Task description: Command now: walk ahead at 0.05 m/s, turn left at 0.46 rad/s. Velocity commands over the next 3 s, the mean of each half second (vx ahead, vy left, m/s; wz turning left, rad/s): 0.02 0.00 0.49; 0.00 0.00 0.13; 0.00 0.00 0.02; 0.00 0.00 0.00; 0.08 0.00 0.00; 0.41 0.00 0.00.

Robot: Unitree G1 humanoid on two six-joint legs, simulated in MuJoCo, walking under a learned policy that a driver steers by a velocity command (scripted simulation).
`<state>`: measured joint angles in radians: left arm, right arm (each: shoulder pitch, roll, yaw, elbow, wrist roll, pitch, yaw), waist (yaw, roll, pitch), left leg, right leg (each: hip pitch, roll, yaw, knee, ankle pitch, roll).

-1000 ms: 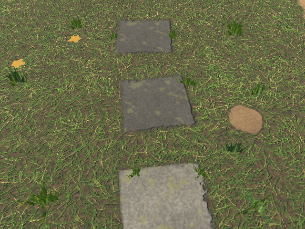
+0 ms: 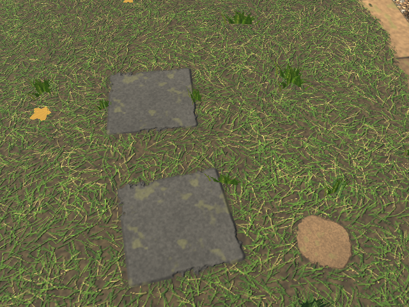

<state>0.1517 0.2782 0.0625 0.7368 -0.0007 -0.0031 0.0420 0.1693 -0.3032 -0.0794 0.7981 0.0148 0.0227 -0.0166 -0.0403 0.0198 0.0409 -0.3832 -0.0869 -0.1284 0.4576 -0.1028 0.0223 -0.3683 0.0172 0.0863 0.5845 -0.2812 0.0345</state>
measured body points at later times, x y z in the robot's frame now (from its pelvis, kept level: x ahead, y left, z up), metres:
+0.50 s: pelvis +0.01 +0.02 +0.00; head +0.04 +0.05 +0.45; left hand +0.05 +0.34 -0.12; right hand +0.26 -0.19 -0.09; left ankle -0.01 +0.12 -0.73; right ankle +0.03 -0.13 -0.70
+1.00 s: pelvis +0.02 +0.02 +0.00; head +0.03 +0.01 +0.45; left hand +0.04 +0.30 -0.11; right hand +0.22 -0.18 -0.12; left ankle -0.01 +0.12 -0.73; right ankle +0.06 -0.11 -0.73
